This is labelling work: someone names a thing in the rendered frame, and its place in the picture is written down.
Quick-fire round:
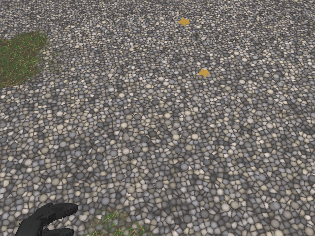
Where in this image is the left robot hand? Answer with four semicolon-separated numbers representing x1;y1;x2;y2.
15;203;78;236

